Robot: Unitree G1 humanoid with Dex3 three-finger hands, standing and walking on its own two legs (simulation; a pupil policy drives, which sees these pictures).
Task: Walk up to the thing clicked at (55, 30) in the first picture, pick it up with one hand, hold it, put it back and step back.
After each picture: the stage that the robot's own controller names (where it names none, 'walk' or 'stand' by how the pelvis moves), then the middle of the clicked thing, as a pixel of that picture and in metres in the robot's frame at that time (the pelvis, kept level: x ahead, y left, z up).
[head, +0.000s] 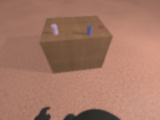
stand; (54, 29) +1.00 +0.51 -0.01
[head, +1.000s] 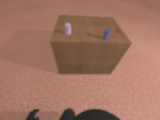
walk; (68, 29) +0.95 +0.28 +0.01
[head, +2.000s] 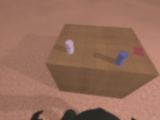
stand; (69, 47) +0.62 +0.21 +0.00
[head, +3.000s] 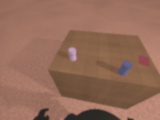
stand; (72, 54) +0.57 +0.20 -0.01
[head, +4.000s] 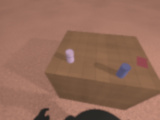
stand; (70, 56) +0.55 +0.20 -0.02
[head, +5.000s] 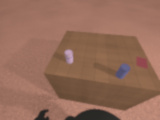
stand; (69, 56) +0.54 +0.21 -0.02
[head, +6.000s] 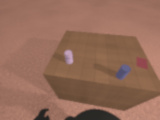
stand; (68, 57) +0.53 +0.21 -0.02
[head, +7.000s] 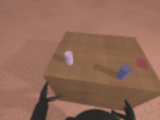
rise first; (69, 58) +0.52 +0.22 -0.01
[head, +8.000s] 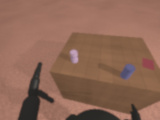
go down; (74, 56) +0.55 +0.20 -0.01
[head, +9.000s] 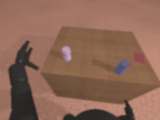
go down; (66, 54) +0.55 +0.19 -0.01
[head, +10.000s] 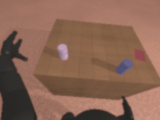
go down; (63, 52) +0.51 +0.19 +0.01
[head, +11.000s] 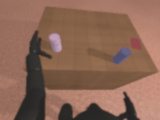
close in; (55, 43) +0.54 +0.21 +0.05
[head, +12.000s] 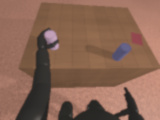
close; (52, 40) +0.54 +0.21 +0.06
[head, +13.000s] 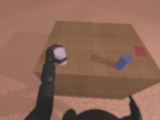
lift; (60, 56) +0.42 +0.19 +0.09
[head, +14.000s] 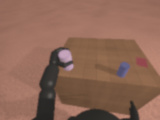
lift; (66, 60) +0.33 +0.16 +0.20
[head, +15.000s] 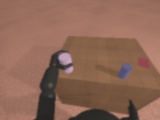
hold; (66, 63) +0.33 +0.16 +0.17
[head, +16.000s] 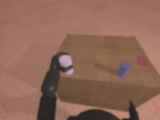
crouch; (66, 65) +0.33 +0.16 +0.15
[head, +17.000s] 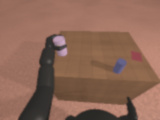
crouch; (60, 46) +0.46 +0.19 +0.18
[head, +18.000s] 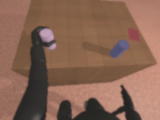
lower; (48, 39) +0.53 +0.20 +0.06
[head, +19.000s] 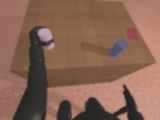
lower; (46, 39) +0.54 +0.21 +0.07
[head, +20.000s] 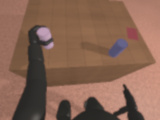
lower; (46, 38) +0.54 +0.21 +0.07
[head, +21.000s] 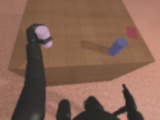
lower; (44, 37) +0.55 +0.21 +0.07
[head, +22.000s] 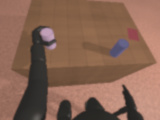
loosen; (49, 39) +0.54 +0.20 +0.07
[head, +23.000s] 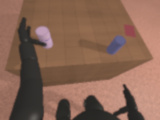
withdraw; (45, 38) +0.54 +0.20 +0.07
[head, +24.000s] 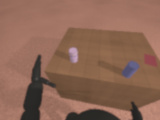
sink last; (73, 55) +0.51 +0.18 +0.03
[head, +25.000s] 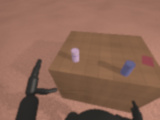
stand; (75, 55) +0.55 +0.18 +0.02
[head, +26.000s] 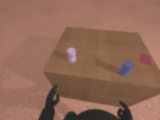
stand; (71, 55) +0.52 +0.18 +0.01
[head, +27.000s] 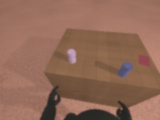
stand; (71, 56) +0.52 +0.19 +0.00
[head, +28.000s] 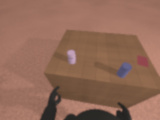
stand; (71, 57) +0.52 +0.19 -0.01
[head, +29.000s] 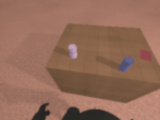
walk; (72, 51) +0.55 +0.18 +0.00
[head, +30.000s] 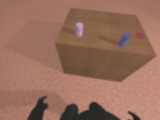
walk; (79, 29) +0.80 +0.16 +0.00
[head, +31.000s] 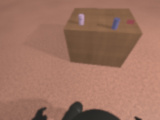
stand; (81, 19) +1.14 +0.22 +0.01
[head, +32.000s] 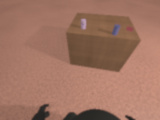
stand; (83, 24) +1.16 +0.17 -0.01
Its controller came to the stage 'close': yes
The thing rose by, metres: 0.20
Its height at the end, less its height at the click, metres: +0.00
